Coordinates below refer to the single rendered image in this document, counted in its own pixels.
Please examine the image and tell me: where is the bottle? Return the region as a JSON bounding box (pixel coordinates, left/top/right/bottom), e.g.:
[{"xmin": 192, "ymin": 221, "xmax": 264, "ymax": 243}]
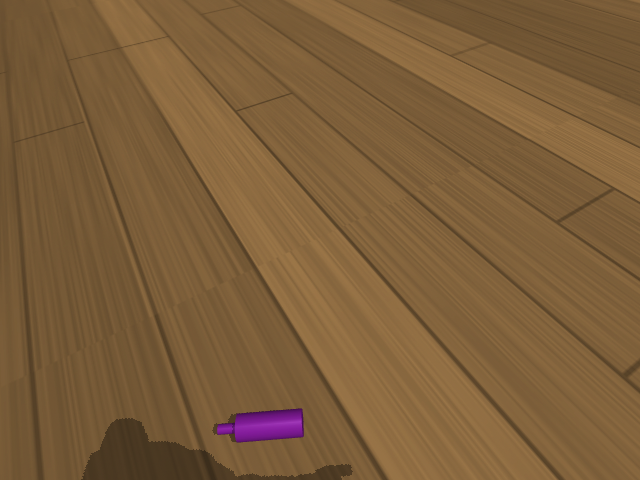
[{"xmin": 217, "ymin": 408, "xmax": 304, "ymax": 443}]

